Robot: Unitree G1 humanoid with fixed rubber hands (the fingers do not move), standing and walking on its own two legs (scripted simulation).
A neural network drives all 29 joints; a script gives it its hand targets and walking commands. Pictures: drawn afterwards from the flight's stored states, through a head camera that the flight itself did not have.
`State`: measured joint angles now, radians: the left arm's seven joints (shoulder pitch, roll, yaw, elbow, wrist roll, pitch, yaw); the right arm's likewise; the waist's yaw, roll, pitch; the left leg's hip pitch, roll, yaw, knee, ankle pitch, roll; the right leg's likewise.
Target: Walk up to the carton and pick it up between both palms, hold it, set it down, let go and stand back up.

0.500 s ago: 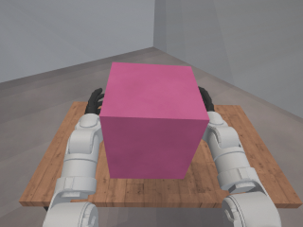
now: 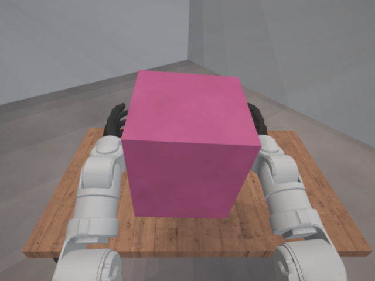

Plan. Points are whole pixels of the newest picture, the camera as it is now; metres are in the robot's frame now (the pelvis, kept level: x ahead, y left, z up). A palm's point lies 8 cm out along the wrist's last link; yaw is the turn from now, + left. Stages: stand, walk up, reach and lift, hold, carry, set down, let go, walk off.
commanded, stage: hold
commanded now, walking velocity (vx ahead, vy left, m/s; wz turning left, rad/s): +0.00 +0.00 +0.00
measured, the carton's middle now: (185, 148) +0.37 +0.02 +0.15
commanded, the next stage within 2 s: none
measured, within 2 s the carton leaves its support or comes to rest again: neither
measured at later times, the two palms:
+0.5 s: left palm (112, 139) +0.35 +0.17 +0.19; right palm (261, 139) +0.36 -0.13 +0.19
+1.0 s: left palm (112, 139) +0.35 +0.17 +0.19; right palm (261, 137) +0.36 -0.13 +0.20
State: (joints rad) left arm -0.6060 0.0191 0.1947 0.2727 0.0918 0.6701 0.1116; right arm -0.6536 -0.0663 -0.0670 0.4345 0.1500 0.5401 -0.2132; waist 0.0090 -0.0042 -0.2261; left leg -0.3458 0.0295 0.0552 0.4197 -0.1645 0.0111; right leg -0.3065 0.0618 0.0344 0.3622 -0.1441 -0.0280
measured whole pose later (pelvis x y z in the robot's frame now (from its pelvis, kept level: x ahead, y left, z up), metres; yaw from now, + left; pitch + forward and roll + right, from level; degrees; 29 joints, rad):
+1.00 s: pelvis -0.01 +0.00 +0.00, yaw +0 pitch +3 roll -1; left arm -0.61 0.02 0.19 0.24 0.11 0.73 0.10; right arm -0.66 -0.06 -0.07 0.43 0.15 0.58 -0.21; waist 0.00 -0.01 -0.22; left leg -0.31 0.03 0.06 0.42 -0.16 0.01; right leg -0.27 0.06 0.03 0.36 -0.14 -0.03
